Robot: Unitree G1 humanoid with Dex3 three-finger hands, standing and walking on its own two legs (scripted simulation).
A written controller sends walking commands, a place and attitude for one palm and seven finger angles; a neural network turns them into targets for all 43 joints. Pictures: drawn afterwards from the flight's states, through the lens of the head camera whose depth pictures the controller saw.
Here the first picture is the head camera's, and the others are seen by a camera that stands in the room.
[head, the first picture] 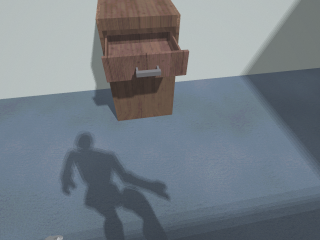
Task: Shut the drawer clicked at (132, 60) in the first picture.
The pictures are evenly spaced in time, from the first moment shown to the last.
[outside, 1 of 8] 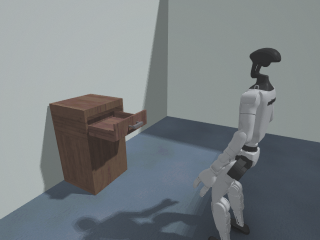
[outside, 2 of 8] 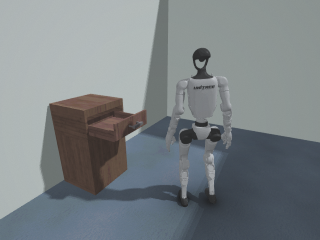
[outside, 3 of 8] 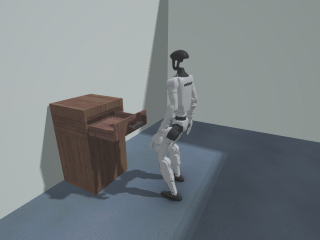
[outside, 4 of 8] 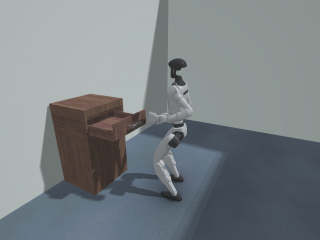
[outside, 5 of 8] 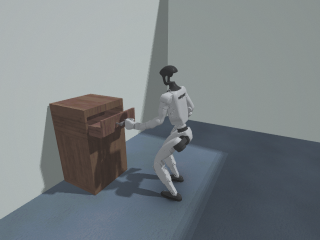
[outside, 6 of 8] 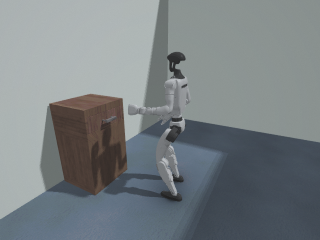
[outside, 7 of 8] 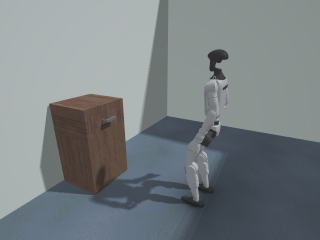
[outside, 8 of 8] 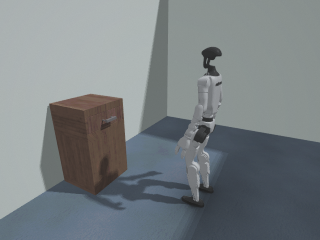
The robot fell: no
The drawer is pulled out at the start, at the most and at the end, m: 0.30 0.30 0.00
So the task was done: yes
